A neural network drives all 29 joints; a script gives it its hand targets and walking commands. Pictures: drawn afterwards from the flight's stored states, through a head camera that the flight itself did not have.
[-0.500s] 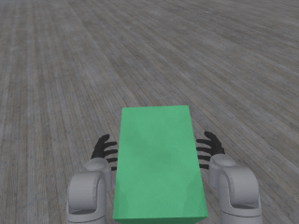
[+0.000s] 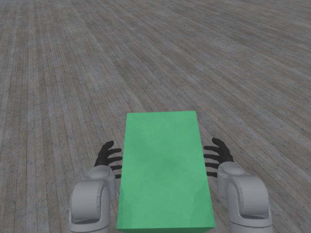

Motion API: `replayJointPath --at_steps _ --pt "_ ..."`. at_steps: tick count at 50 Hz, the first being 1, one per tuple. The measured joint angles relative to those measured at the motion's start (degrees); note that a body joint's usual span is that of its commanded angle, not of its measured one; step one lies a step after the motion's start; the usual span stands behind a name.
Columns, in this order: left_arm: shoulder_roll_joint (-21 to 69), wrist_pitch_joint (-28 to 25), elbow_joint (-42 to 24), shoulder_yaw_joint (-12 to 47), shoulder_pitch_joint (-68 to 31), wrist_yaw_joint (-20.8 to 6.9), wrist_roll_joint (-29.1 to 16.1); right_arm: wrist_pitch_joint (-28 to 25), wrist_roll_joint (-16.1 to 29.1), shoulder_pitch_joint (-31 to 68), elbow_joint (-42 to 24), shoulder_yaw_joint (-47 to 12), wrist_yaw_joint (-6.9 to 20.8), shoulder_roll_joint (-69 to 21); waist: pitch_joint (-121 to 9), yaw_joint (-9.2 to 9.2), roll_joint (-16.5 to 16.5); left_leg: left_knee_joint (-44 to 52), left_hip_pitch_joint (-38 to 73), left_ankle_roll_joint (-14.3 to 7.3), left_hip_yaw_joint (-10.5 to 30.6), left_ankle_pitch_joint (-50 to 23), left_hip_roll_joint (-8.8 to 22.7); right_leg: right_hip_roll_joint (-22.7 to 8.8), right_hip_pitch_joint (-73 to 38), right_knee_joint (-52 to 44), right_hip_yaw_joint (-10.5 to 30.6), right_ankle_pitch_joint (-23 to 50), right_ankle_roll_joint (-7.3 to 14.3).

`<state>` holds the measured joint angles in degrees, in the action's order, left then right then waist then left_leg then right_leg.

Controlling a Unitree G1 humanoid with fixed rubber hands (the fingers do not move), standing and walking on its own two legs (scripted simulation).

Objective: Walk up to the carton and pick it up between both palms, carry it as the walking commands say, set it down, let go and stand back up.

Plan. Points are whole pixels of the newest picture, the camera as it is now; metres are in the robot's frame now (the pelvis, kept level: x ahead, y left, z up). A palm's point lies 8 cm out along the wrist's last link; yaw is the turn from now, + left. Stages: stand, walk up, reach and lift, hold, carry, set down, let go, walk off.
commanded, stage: carry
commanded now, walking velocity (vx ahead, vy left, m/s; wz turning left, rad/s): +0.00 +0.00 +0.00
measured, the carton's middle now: (163, 172) +0.31 +0.00 +0.01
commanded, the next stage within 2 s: none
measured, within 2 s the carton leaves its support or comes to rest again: neither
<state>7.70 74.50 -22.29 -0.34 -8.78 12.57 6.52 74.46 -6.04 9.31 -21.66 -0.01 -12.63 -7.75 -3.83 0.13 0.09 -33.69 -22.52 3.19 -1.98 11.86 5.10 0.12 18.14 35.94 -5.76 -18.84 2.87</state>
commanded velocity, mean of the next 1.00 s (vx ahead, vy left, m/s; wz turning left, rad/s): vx -0.12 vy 0.00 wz -0.28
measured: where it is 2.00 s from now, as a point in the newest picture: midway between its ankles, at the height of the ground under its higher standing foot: outside the picture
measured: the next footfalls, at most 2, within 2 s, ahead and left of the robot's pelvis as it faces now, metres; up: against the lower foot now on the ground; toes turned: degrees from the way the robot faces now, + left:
left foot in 1.16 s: -0.01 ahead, +0.16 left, +0.00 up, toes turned -9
right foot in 1.50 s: -0.27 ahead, -0.06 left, +0.00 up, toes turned -30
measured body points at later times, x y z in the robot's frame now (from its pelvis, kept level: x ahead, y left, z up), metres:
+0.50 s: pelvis +0.00 +0.00 +0.00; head -0.02 +0.00 +0.45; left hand +0.27 +0.14 +0.09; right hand +0.27 -0.14 +0.09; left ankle +0.06 +0.16 -0.73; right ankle +0.00 -0.09 -0.73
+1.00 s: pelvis -0.07 +0.02 -0.03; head -0.04 +0.02 +0.42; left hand +0.22 +0.12 +0.06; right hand +0.19 -0.15 +0.06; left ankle +0.05 +0.16 -0.71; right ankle +0.00 -0.09 -0.73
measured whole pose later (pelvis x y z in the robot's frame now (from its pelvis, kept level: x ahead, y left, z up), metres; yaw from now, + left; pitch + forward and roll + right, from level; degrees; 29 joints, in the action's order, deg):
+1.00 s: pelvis -0.07 +0.02 -0.03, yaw -8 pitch +1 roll +2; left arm 7.9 75.8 -26.9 -0.3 -10.4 13.5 5.5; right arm 74.4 -5.4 10.3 -25.7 0.3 -14.0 -7.9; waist 2.4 1.2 2.5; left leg -48.8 -33.2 2.8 -7.4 23.3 6.6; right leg -0.1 32.3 48.0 0.4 -16.1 2.1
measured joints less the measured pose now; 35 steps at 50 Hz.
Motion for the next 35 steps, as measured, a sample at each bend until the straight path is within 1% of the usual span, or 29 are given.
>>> replayJointPath --at_steps 28,31,35 --pt "-0.02 -2.18 2.08 -0.27 0.13 -0.47 0.33 -2.08 -0.23 -0.17 1.82 0.04 0.34 0.03 -0.38 -0.11 -0.2 0.5 0.43 0.23 0.16 -0.05 0.0 -0.05 -0.39 -0.19 -0.19 -0.23 0.16" --pt "-0.06 -1.27 -0.56 0.18 0.47 0.31 -0.34 -1.27 0.21 -0.34 -0.6 -0.45 -0.5 0.05 0.17 0.24 -0.18 -0.23 -0.07 0.36 -0.19 0.2 0.24 0.04 0.33 0.63 0.14 -0.41 0.11" --pt "0.03 -0.19 -3.32 0.35 -0.26 0.73 -0.92 -0.45 0.25 0.74 -2.86 -0.12 -1.13 -0.09 1.38 0.93 -0.05 -4.34 -2.52 0.3 -1.35 1.8 1.07 0.37 3.34 4.64 1.28 -1.43 0.1"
